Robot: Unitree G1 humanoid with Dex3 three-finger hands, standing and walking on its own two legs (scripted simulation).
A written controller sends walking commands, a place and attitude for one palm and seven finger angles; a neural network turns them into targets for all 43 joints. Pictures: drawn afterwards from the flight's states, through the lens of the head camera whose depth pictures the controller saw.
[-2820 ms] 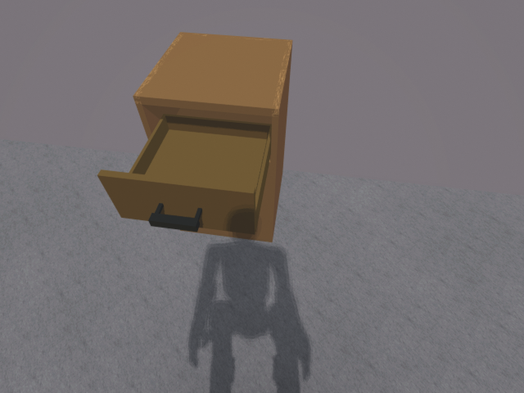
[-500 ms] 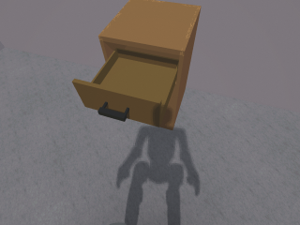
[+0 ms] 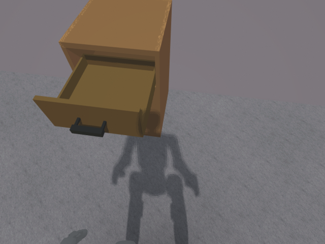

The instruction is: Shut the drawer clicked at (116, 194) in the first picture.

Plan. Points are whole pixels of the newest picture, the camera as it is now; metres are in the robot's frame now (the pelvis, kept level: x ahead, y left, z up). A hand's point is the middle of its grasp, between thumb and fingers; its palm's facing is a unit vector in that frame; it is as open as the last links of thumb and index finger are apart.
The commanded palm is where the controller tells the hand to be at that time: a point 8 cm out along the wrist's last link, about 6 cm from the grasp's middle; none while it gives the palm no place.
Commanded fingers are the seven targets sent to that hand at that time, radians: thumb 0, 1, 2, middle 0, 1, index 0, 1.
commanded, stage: take the last steps up to it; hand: left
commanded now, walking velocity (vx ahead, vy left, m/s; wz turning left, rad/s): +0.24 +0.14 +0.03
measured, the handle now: (89, 126) +0.49 +0.32 -0.16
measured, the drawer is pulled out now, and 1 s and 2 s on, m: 0.30 0.30 0.30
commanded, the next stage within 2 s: come to a stop and stand still in 0.48 s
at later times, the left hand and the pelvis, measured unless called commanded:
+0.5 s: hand (104, 231) +0.15 +0.18 -0.16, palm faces +0.05 -0.98 -0.20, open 7.4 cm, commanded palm none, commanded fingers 0.00 0.90 0.90 -0.20 -0.30 -0.20 -0.30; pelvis +0.10 +0.00 +0.01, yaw +1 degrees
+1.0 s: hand (100, 210) +0.21 +0.20 -0.17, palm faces +0.11 -0.95 -0.28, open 7.4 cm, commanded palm none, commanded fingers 0.00 0.90 0.90 -0.20 -0.30 -0.20 -0.30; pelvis +0.17 +0.00 +0.00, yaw +2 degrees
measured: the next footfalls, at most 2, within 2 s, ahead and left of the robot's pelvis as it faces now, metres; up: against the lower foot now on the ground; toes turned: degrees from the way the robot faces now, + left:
left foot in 0.28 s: +0.11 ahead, +0.12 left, +0.00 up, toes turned +3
right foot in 0.52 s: +0.20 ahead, -0.09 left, +0.00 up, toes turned +2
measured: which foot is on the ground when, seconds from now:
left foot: down 0.00-0.00, up 0.02-0.26, down 0.28-0.50, up 0.52-0.76, down 0.78-0.98, up 1.00-1.00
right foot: down 0.00-0.28, up 0.30-0.50, down 0.52-1.00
